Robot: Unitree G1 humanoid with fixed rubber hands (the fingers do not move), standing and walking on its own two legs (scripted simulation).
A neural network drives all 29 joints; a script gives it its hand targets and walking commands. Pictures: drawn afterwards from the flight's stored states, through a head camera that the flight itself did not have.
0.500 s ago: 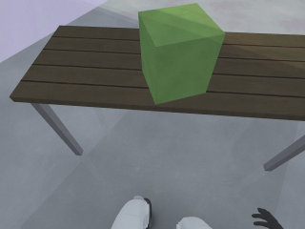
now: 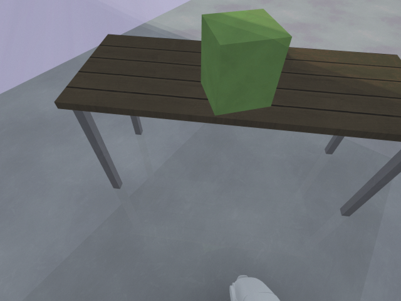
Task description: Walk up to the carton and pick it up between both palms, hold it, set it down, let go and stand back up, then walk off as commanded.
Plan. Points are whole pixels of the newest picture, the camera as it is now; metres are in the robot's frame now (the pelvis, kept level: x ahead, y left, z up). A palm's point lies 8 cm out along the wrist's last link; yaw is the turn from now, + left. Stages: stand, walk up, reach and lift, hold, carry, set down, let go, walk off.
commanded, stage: walk off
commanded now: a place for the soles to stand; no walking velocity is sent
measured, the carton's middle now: (238, 63) +0.81 -0.08 +0.03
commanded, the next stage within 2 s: none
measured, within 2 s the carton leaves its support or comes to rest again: neither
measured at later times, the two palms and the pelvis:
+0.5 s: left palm (90, 289) +0.15 +0.27 -0.11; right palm (388, 288) +0.17 -0.35 -0.09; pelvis +0.11 -0.05 +0.00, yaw +1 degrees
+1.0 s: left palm (99, 266) +0.20 +0.25 -0.10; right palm (383, 273) +0.20 -0.37 -0.11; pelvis +0.11 -0.07 +0.00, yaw -4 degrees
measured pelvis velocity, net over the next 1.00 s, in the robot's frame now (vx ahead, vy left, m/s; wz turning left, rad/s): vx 0.11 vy -0.07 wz -0.07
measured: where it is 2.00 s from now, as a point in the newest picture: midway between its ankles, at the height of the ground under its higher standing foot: outside the picture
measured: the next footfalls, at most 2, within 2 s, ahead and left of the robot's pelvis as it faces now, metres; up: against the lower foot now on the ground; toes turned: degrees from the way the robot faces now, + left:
right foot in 0.36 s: +0.21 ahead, -0.14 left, +0.00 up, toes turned +6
left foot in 0.66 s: +0.24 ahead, +0.10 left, +0.00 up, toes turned -2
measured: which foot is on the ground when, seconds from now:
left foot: down 0.00-0.40, up 0.42-0.64, down 0.66-0.98, up 1.00-1.00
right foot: up 0.00-0.34, down 0.36-0.68, up 0.70-0.94, down 0.96-1.00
